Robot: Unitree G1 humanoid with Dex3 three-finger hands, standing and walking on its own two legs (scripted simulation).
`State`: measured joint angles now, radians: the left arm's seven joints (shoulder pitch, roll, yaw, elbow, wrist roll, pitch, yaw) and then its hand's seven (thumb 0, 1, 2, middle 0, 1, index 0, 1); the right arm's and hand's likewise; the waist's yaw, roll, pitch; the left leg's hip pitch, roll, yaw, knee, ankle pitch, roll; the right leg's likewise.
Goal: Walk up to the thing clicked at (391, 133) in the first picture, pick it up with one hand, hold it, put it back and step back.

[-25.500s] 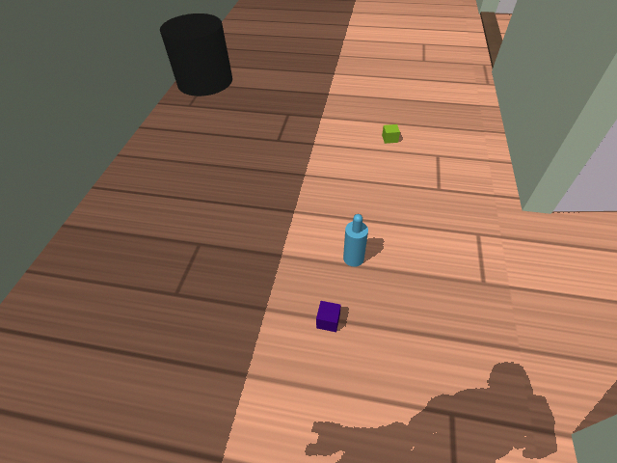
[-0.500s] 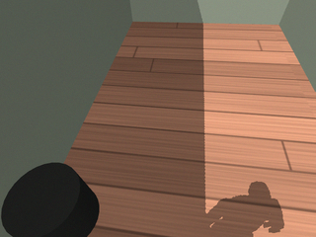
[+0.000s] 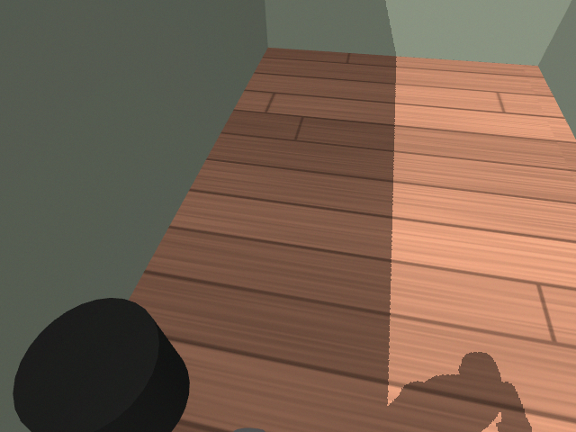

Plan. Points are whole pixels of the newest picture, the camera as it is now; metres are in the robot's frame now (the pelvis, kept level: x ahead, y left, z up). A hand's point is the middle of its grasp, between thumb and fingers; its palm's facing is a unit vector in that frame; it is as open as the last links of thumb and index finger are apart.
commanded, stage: walk up
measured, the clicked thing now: out of the picture -0.26 -0.56 -0.75
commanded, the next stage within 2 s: none
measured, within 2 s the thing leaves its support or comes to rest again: neither
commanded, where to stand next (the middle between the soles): +1.13 -0.09 m, yaw -4 degrees
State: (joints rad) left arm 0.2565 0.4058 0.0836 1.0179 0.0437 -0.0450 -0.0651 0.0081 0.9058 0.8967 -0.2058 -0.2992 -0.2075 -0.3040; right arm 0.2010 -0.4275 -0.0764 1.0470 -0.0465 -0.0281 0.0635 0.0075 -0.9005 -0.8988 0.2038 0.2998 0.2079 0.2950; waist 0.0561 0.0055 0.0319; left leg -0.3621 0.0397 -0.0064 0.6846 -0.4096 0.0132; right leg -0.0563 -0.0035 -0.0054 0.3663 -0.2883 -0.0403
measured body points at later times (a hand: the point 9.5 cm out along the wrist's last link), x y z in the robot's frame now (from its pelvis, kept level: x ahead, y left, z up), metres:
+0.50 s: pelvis +0.20 -0.01 -0.02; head +0.20 -0.03 +0.43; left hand +0.32 +0.32 -0.11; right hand +0.20 -0.34 -0.15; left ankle +0.11 +0.15 -0.74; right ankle +0.30 -0.14 -0.75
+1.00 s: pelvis +0.44 -0.01 -0.02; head +0.46 +0.00 +0.42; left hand +0.48 +0.31 -0.15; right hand +0.54 -0.35 -0.11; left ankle +0.54 +0.09 -0.74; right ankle +0.33 -0.14 -0.70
